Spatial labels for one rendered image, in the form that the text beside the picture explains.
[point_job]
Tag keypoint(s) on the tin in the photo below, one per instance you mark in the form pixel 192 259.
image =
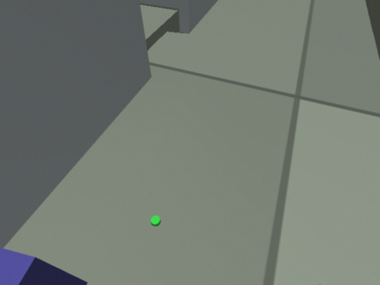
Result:
pixel 155 220

